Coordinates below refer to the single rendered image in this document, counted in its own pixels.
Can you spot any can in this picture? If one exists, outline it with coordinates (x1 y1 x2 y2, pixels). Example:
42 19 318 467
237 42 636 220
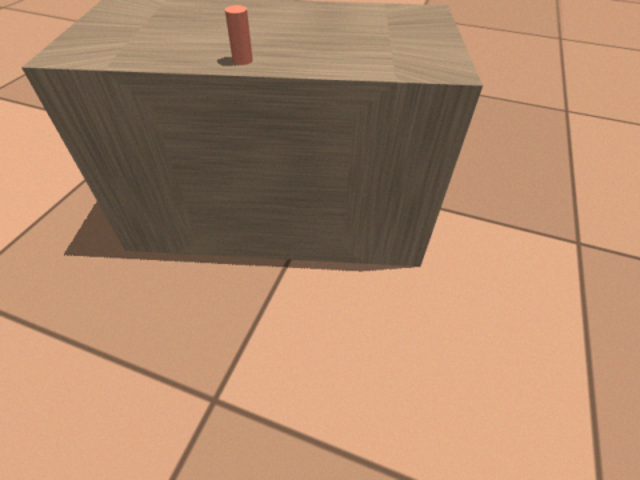
225 5 253 65

